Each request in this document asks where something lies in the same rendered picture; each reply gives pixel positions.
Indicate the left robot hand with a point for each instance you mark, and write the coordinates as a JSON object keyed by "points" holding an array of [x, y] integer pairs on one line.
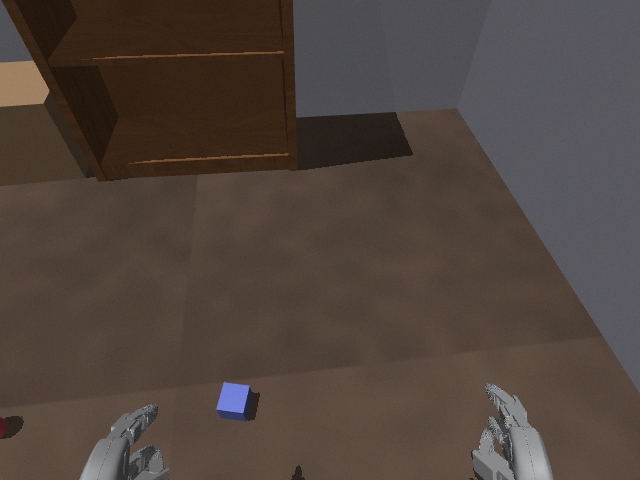
{"points": [[111, 460]]}

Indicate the bookshelf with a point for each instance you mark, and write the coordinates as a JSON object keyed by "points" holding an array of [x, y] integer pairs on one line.
{"points": [[153, 88]]}

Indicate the right robot hand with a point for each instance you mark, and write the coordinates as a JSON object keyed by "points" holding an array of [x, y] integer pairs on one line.
{"points": [[522, 445]]}

